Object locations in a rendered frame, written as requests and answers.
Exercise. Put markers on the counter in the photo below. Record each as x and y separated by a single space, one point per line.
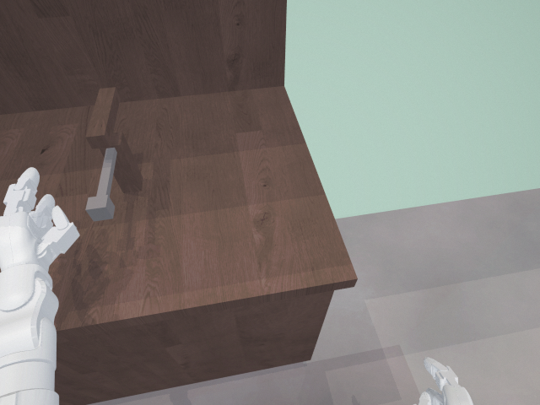
223 253

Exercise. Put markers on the tap lever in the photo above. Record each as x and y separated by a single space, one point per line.
101 207

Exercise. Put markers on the left robot forearm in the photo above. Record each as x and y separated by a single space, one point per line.
28 337

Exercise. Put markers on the robot left hand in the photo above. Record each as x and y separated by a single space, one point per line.
29 237

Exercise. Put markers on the robot right hand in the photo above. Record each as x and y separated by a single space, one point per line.
447 381

